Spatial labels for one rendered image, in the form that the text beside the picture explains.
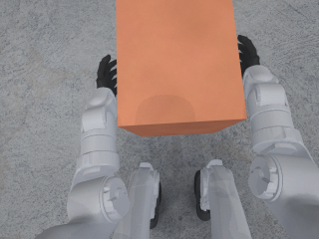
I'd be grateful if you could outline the robot right forearm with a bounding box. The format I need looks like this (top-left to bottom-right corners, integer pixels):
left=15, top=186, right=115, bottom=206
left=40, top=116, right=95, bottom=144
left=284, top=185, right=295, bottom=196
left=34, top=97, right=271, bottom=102
left=242, top=65, right=316, bottom=164

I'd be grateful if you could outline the robot right shin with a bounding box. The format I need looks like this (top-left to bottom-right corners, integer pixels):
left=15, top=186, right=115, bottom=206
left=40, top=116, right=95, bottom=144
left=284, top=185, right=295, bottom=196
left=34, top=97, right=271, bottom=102
left=199, top=159, right=234, bottom=210

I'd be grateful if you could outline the robot right upper arm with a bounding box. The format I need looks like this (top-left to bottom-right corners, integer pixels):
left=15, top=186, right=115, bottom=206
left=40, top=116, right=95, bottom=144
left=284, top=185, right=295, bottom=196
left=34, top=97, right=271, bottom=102
left=247, top=152, right=319, bottom=239

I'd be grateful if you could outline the robot left forearm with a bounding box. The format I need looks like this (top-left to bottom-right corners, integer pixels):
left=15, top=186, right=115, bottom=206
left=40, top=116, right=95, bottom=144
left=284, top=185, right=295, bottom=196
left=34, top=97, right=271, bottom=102
left=67, top=87, right=120, bottom=216

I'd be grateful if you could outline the robot left upper arm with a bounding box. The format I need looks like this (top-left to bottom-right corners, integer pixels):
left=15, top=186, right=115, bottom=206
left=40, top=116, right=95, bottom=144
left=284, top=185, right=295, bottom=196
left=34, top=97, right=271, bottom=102
left=34, top=175, right=131, bottom=239

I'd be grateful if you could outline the carton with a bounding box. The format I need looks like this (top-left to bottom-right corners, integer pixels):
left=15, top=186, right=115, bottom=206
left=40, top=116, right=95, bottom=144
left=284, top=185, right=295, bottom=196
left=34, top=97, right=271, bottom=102
left=116, top=0, right=247, bottom=137

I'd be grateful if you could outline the robot right thigh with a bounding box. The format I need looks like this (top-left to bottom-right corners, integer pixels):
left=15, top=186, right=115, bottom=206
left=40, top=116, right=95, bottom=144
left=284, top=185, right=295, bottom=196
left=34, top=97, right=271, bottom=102
left=200, top=165, right=252, bottom=239

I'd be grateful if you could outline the robot left hand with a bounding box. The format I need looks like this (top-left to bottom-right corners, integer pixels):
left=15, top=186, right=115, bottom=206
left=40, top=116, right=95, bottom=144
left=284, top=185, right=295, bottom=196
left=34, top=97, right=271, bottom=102
left=96, top=54, right=118, bottom=97

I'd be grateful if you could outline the robot right hand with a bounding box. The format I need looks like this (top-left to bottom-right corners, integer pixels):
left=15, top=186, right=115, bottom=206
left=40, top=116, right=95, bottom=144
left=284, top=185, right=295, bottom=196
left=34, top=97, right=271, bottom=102
left=237, top=35, right=260, bottom=79

